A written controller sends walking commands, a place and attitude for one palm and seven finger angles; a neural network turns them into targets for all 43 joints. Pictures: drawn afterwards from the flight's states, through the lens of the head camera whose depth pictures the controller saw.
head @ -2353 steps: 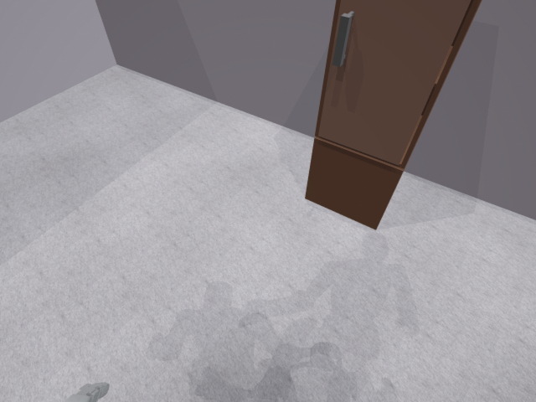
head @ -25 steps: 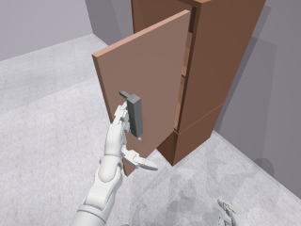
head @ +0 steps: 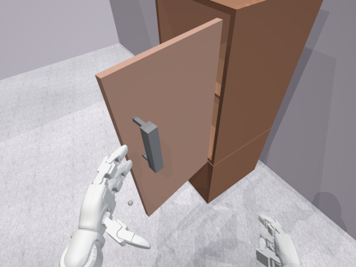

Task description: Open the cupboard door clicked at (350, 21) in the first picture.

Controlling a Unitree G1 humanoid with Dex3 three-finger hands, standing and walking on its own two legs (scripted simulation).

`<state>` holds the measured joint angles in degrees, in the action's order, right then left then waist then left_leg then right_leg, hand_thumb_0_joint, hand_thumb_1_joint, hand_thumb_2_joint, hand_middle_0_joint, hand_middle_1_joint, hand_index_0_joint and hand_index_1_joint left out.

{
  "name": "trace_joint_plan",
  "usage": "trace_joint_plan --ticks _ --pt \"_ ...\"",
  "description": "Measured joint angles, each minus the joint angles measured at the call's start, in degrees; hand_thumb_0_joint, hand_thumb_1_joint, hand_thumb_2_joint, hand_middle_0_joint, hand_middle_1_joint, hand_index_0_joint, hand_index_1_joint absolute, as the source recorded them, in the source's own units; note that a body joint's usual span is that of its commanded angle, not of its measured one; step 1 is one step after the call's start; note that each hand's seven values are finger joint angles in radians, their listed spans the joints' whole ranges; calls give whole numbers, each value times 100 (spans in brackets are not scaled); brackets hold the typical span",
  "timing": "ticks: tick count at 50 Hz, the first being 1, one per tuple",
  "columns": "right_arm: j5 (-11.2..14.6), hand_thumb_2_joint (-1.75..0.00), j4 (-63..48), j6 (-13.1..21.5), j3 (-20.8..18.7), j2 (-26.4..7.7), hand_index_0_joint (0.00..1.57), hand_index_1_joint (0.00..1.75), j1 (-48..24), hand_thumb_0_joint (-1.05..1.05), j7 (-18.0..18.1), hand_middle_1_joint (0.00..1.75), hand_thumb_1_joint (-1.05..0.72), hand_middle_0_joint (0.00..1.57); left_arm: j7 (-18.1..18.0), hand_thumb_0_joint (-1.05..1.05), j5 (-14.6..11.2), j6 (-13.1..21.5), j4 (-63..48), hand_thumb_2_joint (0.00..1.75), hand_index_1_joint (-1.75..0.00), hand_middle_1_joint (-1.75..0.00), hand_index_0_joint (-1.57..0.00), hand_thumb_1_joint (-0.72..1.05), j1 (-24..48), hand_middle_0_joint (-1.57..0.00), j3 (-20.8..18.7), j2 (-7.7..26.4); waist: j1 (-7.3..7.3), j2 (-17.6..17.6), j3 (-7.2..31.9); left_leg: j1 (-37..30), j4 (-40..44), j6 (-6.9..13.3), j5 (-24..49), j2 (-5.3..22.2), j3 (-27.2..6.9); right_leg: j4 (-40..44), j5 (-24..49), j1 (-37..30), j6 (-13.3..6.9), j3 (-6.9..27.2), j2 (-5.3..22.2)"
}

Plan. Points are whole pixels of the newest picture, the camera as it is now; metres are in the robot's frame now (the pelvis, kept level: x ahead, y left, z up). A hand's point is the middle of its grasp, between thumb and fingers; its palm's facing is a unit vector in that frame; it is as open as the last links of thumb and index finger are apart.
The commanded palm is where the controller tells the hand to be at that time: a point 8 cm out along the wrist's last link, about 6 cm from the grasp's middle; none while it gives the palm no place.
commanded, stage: slide the hand sideways off the handle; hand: left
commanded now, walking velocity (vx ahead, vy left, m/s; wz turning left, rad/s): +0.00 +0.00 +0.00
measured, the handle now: (147, 144) +0.37 +0.10 +0.09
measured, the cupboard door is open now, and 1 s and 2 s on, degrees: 100 100 100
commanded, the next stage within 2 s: draw the hand back to the body in 0.22 s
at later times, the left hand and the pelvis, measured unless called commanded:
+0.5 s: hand (105, 209) +0.21 +0.15 +0.10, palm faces -0.08 -1.00 -0.05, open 16.3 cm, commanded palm +0.18 +0.21 +0.11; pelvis -0.01 +0.01 +0.00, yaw +0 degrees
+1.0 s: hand (50, 209) +0.19 +0.22 +0.14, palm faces +0.18 -0.96 -0.23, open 15.1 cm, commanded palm +0.15 +0.28 +0.15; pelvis -0.01 +0.04 +0.02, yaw +0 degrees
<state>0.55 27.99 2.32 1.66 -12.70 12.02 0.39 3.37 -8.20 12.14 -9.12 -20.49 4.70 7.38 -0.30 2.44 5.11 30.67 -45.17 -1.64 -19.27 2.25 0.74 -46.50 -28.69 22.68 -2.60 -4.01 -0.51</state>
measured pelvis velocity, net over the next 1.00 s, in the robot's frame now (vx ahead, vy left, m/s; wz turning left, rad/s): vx -0.01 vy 0.04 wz -0.01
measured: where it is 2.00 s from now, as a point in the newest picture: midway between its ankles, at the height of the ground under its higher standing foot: outside the picture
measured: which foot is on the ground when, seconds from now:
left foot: down 0.00-1.00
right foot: down 0.00-1.00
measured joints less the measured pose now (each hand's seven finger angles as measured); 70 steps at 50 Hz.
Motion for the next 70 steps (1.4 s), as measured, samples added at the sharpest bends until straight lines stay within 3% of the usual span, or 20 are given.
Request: trace_joint_plan --ticks 10,18,28,42,47,52,60,70 --pt "56 -90 76 121 -37 -111 20 30 155 1 138 30 -91 20 562 -1 -392 183 -88 30 -30 -30 -15 -50 -497 -15 -576 250 24 47 32 108 -123 -41 -36 16 -92 -104 -60 68 -40 -84 -27" --pt "91 -90 220 342 -77 -190 20 30 183 1 230 30 -91 20 784 -1 -546 353 41 30 -30 -30 -15 -50 -231 -15 -586 268 53 107 -11 326 -298 -3 -37 10 -122 -235 -49 253 -4 -108 -21" --pt "165 -90 190 454 -5 -50 20 30 304 1 258 30 -91 20 676 -1 -660 1 -416 30 -30 -30 -15 -50 -404 -15 -910 477 60 71 47 69 -123 83 -3 20 31 -9 81 34 82 46 -16" --pt "209 -90 140 742 147 -63 20 30 148 1 356 30 -90 21 926 -1 -840 -531 -1009 31 -30 -30 -15 -47 -569 -15 -1173 713 -121 86 -34 -194 51 204 103 -62 -24 356 274 -349 196 -20 42" --pt "98 -90 236 620 206 12 20 30 56 1 500 30 -90 21 -92 -1 -91 -686 -1314 36 -30 -30 -16 -37 -716 -15 -1143 830 -182 83 -173 -609 467 226 264 -44 34 865 521 -769 225 40 13" --pt "6 -90 389 505 233 39 20 30 5 1 555 30 -90 21 -676 -1 297 -787 -1332 42 -30 -30 -17 -23 -811 -16 -1119 827 -206 72 -360 -1040 977 271 471 -80 120 1408 784 -1180 269 115 41" --pt "-58 -90 668 430 202 31 20 30 -13 1 531 30 -90 21 -1011 0 488 -793 -1333 53 -30 -30 -18 4 -798 -17 -1468 1034 -235 32 -544 -1625 1626 310 687 -160 244 2056 1044 -1722 318 222 114" --pt "-69 -90 783 305 74 1 20 30 -76 1 422 30 -90 21 -1016 0 481 -715 -1364 68 -30 -30 -19 39 -839 -18 -1967 1190 -256 33 -524 -2001 2032 302 771 -191 336 2444 1151 -2054 325 306 142"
